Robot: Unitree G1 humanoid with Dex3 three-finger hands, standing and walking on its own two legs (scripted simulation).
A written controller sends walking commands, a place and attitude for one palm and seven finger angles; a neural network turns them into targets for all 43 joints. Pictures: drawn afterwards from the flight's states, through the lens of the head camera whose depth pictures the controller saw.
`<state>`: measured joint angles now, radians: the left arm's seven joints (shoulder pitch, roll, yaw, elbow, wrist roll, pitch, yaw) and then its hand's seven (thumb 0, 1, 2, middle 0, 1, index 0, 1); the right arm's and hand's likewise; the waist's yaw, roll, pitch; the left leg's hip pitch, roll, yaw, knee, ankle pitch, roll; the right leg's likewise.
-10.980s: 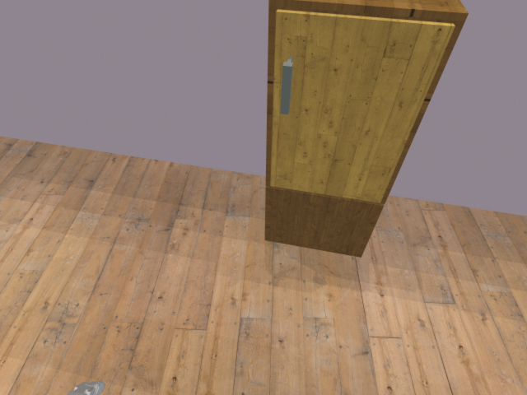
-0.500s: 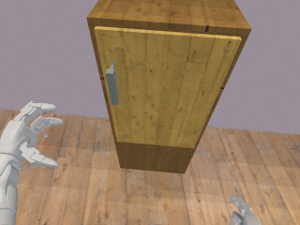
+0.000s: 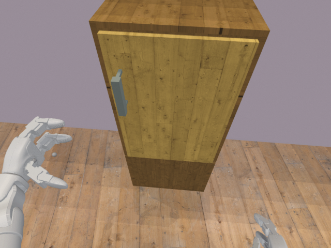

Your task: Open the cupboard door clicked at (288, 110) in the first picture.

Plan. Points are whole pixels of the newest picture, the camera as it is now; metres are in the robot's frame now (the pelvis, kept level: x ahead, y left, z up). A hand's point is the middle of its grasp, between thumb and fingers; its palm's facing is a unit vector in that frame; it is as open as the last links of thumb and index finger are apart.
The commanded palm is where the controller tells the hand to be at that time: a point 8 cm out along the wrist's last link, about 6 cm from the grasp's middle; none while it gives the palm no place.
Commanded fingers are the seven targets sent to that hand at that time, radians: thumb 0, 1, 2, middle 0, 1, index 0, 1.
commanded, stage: move the hooked fingers beside the handle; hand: left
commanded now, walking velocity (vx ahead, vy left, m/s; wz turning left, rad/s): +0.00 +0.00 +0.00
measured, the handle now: (121, 93) +0.53 +0.17 +0.07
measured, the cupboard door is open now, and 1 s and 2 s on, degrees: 0 0 0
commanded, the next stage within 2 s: none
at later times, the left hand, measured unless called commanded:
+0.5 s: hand (67, 130) +0.36 +0.27 +0.09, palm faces +0.01 -1.00 -0.02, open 14.0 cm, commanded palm +0.34 +0.32 +0.09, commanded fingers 0.00 -0.50 0.30 -0.30 -1.20 -0.30 -1.20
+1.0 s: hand (79, 113) +0.43 +0.26 +0.08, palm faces -0.01 -1.00 +0.01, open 14.0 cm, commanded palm +0.40 +0.31 +0.08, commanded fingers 0.00 -0.50 0.30 -0.30 -1.20 -0.30 -1.20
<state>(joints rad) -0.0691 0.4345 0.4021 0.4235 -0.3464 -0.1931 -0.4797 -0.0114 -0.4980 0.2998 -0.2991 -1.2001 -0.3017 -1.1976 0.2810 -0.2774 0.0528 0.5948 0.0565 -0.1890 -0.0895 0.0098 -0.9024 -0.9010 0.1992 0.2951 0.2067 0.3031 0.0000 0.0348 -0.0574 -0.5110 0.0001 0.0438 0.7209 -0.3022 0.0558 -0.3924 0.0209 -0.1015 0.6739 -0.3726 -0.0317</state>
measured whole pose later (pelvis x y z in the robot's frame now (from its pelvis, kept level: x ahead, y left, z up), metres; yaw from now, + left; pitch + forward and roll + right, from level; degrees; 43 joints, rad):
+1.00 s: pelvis +0.01 +0.01 -0.01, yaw -2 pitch +12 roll -3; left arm -0.56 0.53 0.42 0.92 -0.24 -0.28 -0.46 -0.01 -0.50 0.30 -0.30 -1.20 -0.30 -1.20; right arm 0.34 -0.29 0.04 0.61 0.04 -0.04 -0.07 0.01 -0.90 -0.90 0.20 0.30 0.21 0.30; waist -0.07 0.01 -0.08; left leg -0.67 0.01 0.07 0.80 -0.34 0.07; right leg -0.55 0.02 -0.08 0.74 -0.40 -0.02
